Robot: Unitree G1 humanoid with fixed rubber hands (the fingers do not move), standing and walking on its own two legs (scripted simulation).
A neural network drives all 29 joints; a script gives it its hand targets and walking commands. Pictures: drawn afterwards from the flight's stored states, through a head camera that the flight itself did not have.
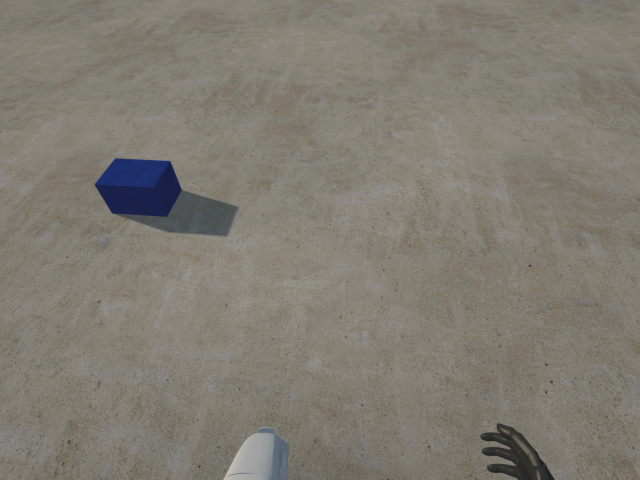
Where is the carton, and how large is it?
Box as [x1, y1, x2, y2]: [95, 158, 181, 216]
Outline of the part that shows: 95,183 96,187 110,210 115,213 166,216 181,190 170,162 158,160 115,158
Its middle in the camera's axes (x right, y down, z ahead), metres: -0.85 -0.25 +1.83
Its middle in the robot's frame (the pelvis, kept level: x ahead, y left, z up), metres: +1.41 +0.97 -0.68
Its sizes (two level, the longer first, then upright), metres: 0.279 0.194 0.179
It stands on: the floor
